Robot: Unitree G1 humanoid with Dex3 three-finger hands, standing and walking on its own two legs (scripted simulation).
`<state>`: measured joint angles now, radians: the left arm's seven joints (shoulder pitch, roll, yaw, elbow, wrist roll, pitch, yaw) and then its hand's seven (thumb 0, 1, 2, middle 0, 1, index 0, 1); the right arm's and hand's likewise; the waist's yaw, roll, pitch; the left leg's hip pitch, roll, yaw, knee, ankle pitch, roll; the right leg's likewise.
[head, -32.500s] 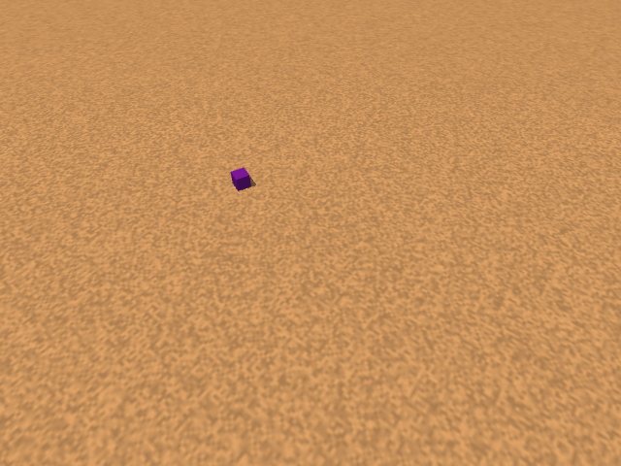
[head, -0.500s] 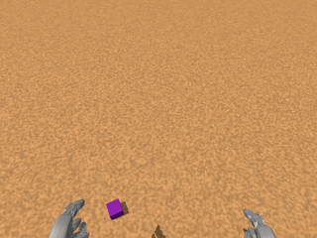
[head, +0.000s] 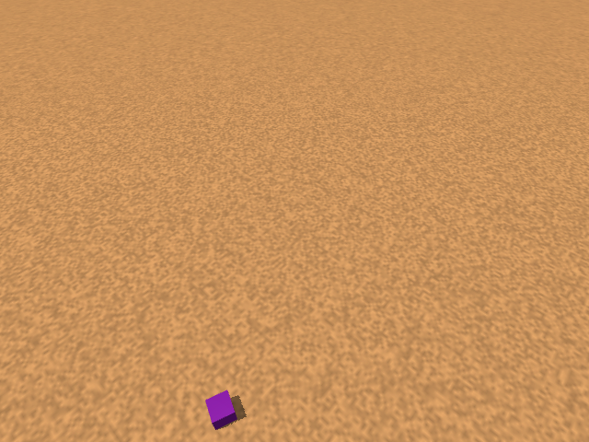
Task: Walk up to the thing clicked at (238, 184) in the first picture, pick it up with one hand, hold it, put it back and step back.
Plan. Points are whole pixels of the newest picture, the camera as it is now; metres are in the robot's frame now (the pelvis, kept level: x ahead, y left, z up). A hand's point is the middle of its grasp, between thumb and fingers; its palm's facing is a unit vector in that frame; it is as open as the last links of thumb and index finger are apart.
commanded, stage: stand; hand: left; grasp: from above
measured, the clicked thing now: (221, 409) +0.40 +0.25 -0.74
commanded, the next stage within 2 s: step back in 1.94 s
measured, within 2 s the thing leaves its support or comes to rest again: neither
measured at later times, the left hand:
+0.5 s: hand out of the picture +0.05 +0.23 -0.15, palm faces +0.01 -0.94 -0.33, open 7.4 cm
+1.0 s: hand out of the picture +0.06 +0.23 -0.15, palm faces +0.00 -0.95 -0.33, open 7.4 cm
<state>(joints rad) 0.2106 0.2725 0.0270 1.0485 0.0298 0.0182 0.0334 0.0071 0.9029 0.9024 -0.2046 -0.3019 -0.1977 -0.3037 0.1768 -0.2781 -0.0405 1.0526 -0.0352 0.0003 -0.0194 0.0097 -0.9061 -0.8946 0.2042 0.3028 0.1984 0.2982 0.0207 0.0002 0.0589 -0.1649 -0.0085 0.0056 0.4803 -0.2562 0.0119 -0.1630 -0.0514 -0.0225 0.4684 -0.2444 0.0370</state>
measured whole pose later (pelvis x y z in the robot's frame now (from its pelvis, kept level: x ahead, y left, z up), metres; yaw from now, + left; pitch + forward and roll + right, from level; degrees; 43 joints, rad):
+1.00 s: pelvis +0.00 -0.01 +0.01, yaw -1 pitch -3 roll +0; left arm 0.12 0.31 0.02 1.17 0.02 0.00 0.01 0.00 0.90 0.90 -0.21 -0.30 -0.20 -0.30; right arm 0.12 -0.32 -0.01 1.15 -0.02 -0.01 -0.01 0.01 -0.91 -0.89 0.20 0.30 0.20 0.30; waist 0.01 0.01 0.06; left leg -0.11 0.01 0.01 0.34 -0.18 -0.01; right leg -0.11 -0.03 -0.02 0.33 -0.17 0.02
